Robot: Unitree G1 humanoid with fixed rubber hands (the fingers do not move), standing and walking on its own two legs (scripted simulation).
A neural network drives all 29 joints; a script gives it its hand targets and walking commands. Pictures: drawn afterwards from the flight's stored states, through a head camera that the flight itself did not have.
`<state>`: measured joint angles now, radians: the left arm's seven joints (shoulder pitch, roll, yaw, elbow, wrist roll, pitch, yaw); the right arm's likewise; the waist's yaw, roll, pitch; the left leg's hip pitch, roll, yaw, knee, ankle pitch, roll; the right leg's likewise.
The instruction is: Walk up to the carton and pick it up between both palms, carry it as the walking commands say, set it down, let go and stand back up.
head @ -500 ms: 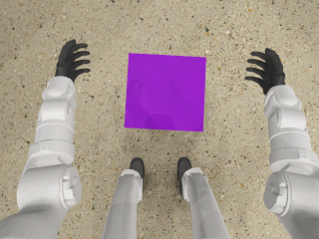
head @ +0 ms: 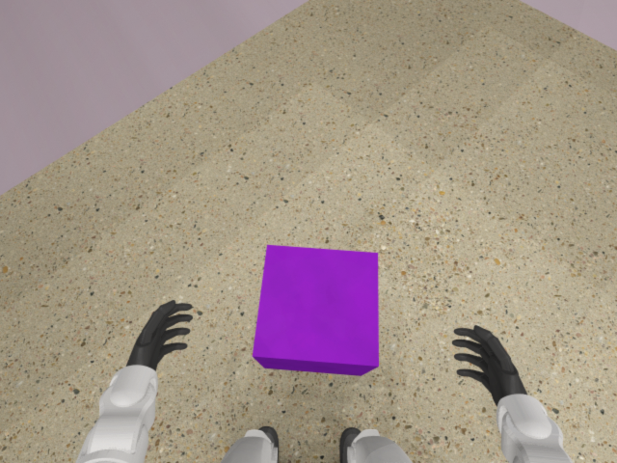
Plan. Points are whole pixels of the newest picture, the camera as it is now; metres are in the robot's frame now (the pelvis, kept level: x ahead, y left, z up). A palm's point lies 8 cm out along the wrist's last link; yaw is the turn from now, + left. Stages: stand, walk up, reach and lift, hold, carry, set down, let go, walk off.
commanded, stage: let go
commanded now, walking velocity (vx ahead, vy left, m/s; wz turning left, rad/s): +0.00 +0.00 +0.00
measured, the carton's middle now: (317, 314) +0.42 -0.02 -0.61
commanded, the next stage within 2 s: stand in 0.60 s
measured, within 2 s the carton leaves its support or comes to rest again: neither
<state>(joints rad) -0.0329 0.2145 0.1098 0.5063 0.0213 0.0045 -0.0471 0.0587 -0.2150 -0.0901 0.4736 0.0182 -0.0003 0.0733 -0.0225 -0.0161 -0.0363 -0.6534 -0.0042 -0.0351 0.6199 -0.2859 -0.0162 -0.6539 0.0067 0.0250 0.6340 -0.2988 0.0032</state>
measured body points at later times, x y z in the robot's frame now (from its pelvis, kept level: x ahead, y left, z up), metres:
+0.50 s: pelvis +0.01 +0.01 +0.02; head +0.03 +0.01 +0.47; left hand +0.19 +0.23 -0.06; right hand +0.18 -0.23 -0.05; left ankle -0.01 +0.13 -0.72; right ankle -0.01 -0.12 -0.72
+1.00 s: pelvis +0.02 +0.01 +0.02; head +0.02 +0.01 +0.47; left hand +0.13 +0.30 -0.08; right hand +0.14 -0.28 -0.08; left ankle -0.01 +0.13 -0.72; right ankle -0.01 -0.12 -0.72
